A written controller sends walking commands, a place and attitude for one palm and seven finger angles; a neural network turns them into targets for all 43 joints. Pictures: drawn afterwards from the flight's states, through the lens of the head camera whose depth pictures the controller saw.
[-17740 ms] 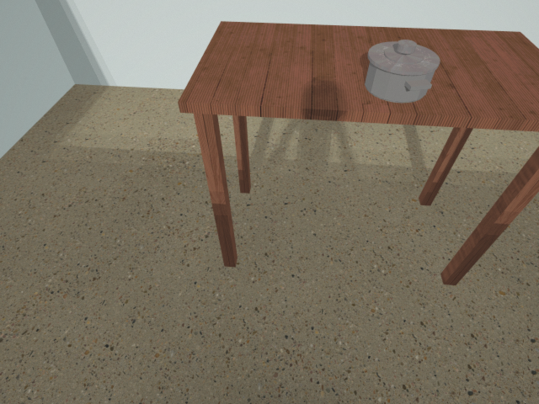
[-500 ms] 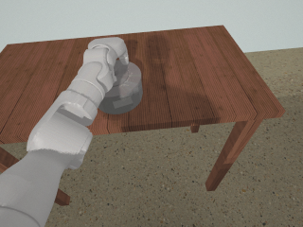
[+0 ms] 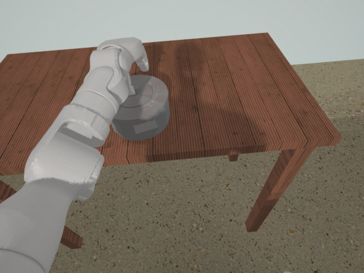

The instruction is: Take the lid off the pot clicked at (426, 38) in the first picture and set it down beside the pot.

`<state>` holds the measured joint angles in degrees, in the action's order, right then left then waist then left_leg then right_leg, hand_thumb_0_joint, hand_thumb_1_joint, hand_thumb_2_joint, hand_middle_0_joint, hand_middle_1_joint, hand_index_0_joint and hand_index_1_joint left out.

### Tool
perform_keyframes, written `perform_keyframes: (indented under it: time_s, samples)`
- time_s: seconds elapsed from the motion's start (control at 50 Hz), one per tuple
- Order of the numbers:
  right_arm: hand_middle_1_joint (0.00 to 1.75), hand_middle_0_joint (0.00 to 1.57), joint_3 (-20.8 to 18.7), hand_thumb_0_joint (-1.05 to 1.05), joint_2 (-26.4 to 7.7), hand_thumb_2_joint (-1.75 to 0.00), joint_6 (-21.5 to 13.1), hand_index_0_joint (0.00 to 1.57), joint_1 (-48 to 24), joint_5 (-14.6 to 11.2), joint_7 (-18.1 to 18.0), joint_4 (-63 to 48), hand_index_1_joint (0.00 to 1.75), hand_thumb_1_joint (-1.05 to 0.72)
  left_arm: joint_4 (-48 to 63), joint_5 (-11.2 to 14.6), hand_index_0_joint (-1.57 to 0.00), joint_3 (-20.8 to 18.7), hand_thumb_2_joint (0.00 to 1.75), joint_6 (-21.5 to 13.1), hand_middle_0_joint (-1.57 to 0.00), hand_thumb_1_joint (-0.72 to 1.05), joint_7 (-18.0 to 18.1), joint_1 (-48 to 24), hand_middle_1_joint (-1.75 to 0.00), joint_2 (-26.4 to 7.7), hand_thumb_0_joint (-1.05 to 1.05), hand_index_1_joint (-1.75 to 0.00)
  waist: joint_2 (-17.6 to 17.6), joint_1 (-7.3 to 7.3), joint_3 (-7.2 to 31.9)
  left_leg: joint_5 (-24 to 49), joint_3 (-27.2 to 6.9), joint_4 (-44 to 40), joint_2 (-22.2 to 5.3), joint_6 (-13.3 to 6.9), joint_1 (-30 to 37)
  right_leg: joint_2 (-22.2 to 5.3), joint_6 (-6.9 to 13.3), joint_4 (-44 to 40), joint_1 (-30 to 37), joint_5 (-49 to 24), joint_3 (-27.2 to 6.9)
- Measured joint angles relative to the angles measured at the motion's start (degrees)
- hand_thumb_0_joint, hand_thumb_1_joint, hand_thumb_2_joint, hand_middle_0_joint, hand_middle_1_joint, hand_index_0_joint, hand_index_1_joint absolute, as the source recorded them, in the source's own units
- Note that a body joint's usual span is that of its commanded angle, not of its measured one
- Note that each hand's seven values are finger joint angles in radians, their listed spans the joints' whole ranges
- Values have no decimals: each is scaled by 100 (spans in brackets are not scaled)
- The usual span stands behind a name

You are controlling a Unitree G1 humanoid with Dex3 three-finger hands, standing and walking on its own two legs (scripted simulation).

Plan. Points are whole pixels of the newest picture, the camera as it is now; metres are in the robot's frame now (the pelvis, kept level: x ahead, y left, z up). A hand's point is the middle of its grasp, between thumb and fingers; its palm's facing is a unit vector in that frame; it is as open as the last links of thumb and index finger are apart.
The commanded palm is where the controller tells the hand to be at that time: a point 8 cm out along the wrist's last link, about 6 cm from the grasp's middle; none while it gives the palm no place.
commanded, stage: raise the hand to come down again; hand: left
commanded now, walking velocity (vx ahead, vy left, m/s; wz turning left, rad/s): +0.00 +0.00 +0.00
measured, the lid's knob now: (131, 87) +0.50 +0.10 +0.15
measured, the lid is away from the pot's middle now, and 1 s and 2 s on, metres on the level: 0.00 0.00 0.00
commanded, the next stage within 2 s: move the open hand above the knob in 0.54 s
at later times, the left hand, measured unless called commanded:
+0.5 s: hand (121, 72) +0.48 +0.11 +0.21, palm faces -0.27 -0.05 -0.96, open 10.1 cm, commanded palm +0.47 +0.11 +0.27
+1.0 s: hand (128, 70) +0.48 +0.09 +0.21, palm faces -0.25 -0.04 -0.97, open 10.1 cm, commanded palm +0.46 +0.10 +0.27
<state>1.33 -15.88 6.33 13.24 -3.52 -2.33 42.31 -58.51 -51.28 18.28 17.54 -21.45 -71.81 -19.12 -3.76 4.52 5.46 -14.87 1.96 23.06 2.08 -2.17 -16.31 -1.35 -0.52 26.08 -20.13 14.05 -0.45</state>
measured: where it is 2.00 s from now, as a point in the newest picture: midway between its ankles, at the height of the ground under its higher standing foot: outside the picture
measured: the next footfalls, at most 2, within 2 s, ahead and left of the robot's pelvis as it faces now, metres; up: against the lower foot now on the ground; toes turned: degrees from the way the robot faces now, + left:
none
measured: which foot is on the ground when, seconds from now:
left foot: down 0.00-1.00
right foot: down 0.00-1.00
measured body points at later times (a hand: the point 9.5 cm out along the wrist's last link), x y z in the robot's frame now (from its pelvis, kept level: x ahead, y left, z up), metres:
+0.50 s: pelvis -0.01 +0.01 +0.00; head +0.02 -0.01 +0.45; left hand +0.49 +0.11 +0.26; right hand +0.07 -0.24 -0.14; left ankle -0.04 +0.10 -0.74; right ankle -0.02 -0.13 -0.74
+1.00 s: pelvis +0.00 +0.01 +0.00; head +0.02 -0.02 +0.45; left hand +0.49 +0.09 +0.27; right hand +0.08 -0.24 -0.14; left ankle -0.04 +0.10 -0.74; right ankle -0.02 -0.13 -0.74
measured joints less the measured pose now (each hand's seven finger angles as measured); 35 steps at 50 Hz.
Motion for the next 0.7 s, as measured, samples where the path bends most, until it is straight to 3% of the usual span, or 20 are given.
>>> perform_keyframes:
  time_s: [0.42, 0.6, 0.7]
  samples:
    - [29, 20, 109, 1, 137, -90, -99, 20, -20, 4, 26, 46, 30, -90, -343, -21, -82, 62, 124, 71, -82, -21, -125, -405, -9, 7, 0, -8, 30, 17, 0, 63, 16, -23, 92, -82, -34, -90, -80, -39, -22, -72, -23]
    - [29, 20, 43, 1, 85, -90, -193, 20, 185, 44, 45, 63, 30, -90, -323, -66, -82, -20, 125, -40, -82, -22, -30, -412, -9, -1, 0, -8, 30, 67, 31, 77, 61, -52, 105, -100, -71, -100, -104, -66, -75, -98, -70]
    - [29, 20, 30, 1, 64, -90, -160, 20, 240, 38, 84, 123, 30, -90, -356, -39, -82, 15, 125, 63, -82, -22, 2, -412, -9, 54, 0, -8, 22, 54, 45, 70, 74, -63, 102, -102, -55, -95, -106, -69, -67, -93, -84]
